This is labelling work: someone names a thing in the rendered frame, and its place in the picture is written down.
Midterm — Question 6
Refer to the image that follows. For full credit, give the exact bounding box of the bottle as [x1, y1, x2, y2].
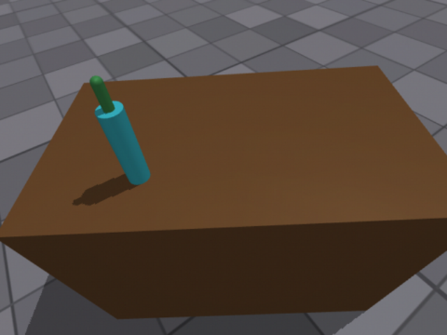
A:
[89, 76, 150, 185]

